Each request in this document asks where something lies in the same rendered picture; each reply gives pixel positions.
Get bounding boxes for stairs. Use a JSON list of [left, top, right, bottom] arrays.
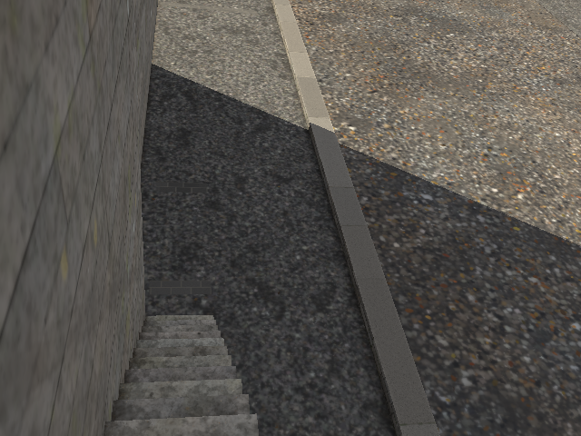
[[103, 315, 259, 436]]

